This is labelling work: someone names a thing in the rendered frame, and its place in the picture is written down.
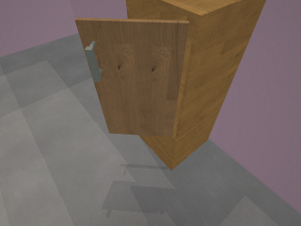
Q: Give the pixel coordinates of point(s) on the handle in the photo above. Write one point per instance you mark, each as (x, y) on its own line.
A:
(92, 62)

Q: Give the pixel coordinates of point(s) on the cupboard door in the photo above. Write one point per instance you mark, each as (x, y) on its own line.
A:
(142, 70)

